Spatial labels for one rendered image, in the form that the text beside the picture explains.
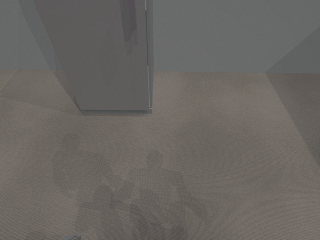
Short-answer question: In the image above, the fridge door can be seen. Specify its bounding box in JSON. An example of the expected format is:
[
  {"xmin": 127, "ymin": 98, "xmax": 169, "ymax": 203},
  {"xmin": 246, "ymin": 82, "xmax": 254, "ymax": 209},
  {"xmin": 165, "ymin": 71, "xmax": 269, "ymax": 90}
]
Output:
[{"xmin": 33, "ymin": 0, "xmax": 150, "ymax": 111}]

